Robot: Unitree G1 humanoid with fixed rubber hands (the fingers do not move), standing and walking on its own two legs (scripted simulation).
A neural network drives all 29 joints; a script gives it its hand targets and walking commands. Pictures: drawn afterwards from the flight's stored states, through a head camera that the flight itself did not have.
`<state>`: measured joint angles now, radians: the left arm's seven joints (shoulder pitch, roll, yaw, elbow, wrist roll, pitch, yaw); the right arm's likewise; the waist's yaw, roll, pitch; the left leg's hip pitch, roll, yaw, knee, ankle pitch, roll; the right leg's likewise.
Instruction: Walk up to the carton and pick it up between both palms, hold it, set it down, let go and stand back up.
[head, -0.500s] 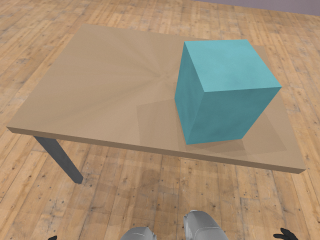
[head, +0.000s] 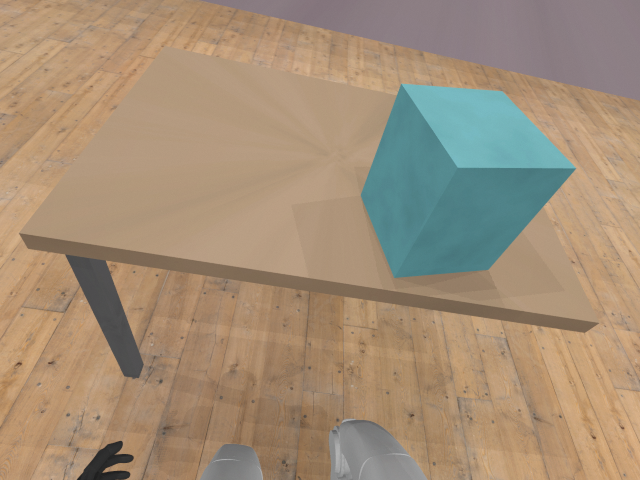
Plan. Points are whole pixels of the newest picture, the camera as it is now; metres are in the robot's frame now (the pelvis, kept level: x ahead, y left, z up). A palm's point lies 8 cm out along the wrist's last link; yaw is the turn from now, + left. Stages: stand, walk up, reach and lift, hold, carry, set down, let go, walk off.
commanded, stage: walk up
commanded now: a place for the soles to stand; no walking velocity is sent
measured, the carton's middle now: (448, 184) +0.57 -0.19 +0.06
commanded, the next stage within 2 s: none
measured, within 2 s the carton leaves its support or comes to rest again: neither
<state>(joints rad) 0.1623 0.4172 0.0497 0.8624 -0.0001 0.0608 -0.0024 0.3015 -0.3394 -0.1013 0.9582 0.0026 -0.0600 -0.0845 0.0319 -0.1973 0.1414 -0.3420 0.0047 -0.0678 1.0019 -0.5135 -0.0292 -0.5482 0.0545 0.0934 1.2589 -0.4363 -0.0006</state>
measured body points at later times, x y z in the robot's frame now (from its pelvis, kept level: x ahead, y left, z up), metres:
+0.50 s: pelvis +0.02 -0.15 +0.00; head +0.03 -0.15 +0.45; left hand +0.07 +0.18 -0.11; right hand +0.09 -0.50 -0.09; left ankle +0.03 +0.03 -0.60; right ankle +0.05 -0.23 -0.68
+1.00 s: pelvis +0.05 -0.13 +0.02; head +0.10 -0.12 +0.47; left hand +0.15 +0.20 -0.09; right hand +0.12 -0.46 -0.09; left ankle +0.16 +0.00 -0.68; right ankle +0.04 -0.23 -0.66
